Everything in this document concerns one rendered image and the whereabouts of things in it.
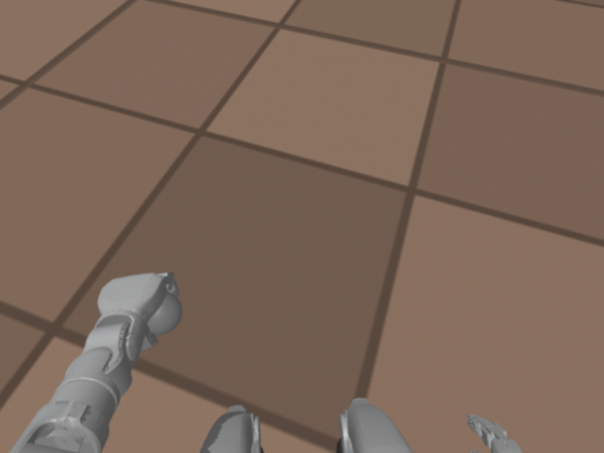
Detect left robot arm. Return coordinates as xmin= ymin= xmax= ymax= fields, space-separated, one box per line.
xmin=9 ymin=310 xmax=147 ymax=453

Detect left robot hand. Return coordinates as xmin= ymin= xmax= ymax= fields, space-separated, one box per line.
xmin=97 ymin=273 xmax=179 ymax=350

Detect ball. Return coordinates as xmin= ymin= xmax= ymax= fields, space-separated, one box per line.
xmin=147 ymin=292 xmax=182 ymax=335

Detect right robot hand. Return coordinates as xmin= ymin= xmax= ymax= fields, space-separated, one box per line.
xmin=467 ymin=414 xmax=523 ymax=453

